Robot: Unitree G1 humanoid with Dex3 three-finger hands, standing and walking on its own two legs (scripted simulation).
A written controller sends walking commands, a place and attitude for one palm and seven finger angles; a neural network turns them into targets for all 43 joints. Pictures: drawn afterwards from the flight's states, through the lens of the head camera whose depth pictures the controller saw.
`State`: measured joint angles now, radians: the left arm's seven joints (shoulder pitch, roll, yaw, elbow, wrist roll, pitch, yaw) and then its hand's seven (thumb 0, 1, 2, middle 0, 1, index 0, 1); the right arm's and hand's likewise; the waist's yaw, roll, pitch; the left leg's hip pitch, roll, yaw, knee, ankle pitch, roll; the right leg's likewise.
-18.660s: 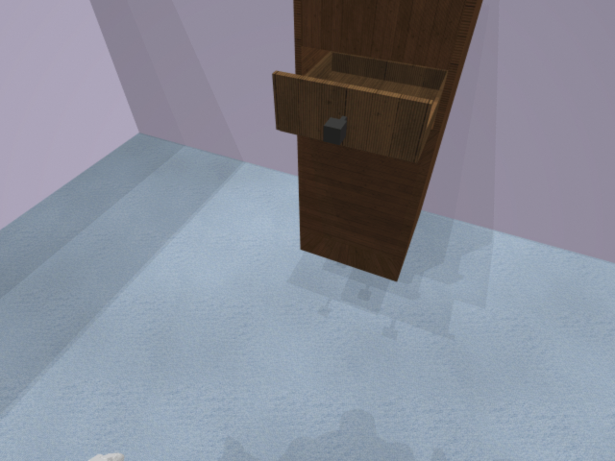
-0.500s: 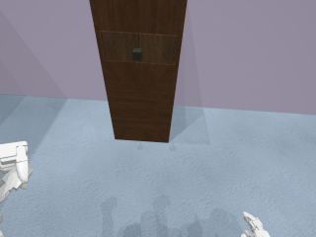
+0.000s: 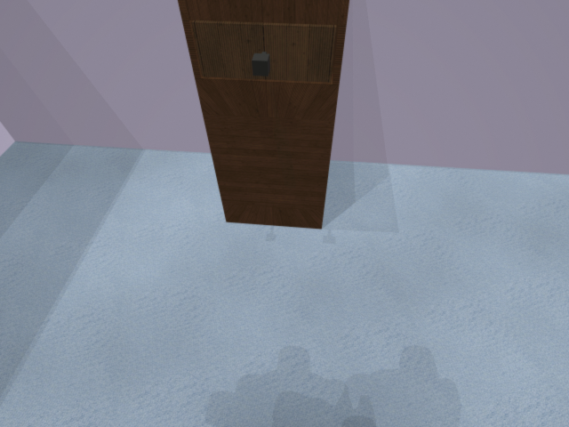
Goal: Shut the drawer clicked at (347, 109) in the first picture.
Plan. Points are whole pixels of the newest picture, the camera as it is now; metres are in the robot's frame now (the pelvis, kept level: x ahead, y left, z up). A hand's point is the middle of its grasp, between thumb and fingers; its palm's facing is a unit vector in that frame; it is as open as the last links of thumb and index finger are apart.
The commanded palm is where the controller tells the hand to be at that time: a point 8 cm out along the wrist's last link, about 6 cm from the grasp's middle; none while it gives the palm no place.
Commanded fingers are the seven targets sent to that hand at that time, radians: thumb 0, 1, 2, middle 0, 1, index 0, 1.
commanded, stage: let the arm hang, fingers relaxed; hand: left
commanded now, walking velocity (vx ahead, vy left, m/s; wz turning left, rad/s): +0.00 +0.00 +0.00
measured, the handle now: (262, 61) +0.99 +0.11 +0.03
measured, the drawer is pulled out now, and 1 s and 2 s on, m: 0.00 0.00 0.00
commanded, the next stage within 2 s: look to check the result in 0.82 s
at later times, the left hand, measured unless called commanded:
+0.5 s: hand out of the picture -0.02 +0.21 -0.15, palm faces +0.03 -0.97 -0.22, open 7.0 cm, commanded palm none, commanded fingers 0.00 0.90 0.90 -0.20 -0.30 -0.20 -0.30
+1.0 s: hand out of the picture +0.01 +0.21 -0.15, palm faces +0.01 -0.98 -0.22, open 7.4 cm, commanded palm none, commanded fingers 0.00 0.90 0.90 -0.20 -0.30 -0.20 -0.30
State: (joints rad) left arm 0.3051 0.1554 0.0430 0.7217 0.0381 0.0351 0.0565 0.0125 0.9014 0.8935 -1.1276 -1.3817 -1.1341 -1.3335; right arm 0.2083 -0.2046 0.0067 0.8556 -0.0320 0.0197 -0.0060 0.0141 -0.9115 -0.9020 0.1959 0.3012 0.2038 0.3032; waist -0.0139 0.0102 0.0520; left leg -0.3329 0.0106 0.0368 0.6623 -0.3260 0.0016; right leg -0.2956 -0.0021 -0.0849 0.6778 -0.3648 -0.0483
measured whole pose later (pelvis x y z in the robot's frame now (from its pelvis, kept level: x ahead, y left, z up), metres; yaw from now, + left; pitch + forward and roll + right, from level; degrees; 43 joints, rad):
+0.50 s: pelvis -0.02 +0.02 +0.02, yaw +0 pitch -2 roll +0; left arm 0.27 0.18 0.02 1.13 0.01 0.01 0.02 0.00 0.90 0.89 -0.27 -0.38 -0.27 -0.39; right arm 0.31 -0.16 -0.02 1.12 -0.03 0.02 -0.02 0.01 -0.91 -0.90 0.20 0.30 0.20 0.30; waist 0.00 0.02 0.04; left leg -0.23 0.00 0.04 0.41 -0.15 0.03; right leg -0.19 0.00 -0.07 0.41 -0.19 -0.02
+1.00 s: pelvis -0.01 +0.02 +0.02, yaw -1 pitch -2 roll +0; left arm 0.22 0.17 0.02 1.15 0.01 0.00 0.02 0.00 0.90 0.89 -0.20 -0.29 -0.20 -0.30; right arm 0.24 -0.17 -0.02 1.13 -0.02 0.00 -0.03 0.01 -0.91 -0.90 0.20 0.30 0.20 0.30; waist 0.00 0.02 0.06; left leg -0.19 -0.01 0.06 0.38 -0.16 0.03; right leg -0.16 0.00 -0.06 0.39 -0.20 -0.02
